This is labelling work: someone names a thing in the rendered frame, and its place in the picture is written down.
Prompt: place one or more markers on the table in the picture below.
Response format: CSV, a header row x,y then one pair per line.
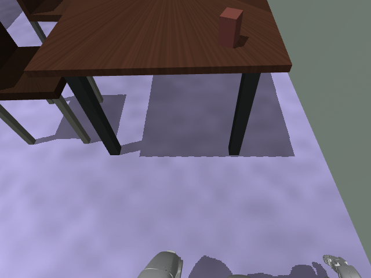
x,y
159,37

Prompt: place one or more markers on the chair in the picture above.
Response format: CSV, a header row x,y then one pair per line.
x,y
16,85
43,10

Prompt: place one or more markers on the carton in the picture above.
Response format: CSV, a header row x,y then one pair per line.
x,y
229,27

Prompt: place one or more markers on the right robot hand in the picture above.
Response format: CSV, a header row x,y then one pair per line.
x,y
341,267

